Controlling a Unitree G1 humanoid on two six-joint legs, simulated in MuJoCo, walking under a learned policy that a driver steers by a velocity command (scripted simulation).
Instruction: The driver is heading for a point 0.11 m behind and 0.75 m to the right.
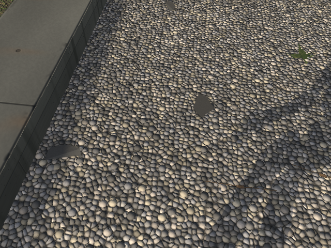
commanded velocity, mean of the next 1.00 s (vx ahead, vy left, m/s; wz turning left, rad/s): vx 0.56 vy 0.00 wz -1.00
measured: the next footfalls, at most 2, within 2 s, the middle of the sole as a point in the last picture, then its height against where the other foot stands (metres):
right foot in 0.26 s outside the picture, level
left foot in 0.68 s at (174, 177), level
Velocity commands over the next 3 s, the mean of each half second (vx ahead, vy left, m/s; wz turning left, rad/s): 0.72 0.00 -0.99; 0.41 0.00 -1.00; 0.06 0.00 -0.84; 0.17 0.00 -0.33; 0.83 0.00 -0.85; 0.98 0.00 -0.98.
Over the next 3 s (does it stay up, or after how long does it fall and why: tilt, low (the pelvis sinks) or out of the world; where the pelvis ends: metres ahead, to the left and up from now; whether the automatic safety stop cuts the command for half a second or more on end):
stays up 0.40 -0.82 -0.03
